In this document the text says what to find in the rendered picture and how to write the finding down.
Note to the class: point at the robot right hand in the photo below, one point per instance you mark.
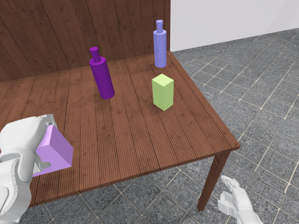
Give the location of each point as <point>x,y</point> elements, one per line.
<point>230,204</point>

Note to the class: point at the right robot forearm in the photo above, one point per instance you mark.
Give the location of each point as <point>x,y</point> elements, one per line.
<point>246,216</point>

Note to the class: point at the sponge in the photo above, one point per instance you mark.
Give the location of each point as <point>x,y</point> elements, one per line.
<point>56,150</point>

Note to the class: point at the table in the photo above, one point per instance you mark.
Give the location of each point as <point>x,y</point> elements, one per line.
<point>44,69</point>

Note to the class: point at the left robot forearm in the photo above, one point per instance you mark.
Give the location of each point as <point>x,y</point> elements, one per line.
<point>16,172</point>

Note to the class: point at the robot left hand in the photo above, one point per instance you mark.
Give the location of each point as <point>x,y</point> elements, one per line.
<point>27,134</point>

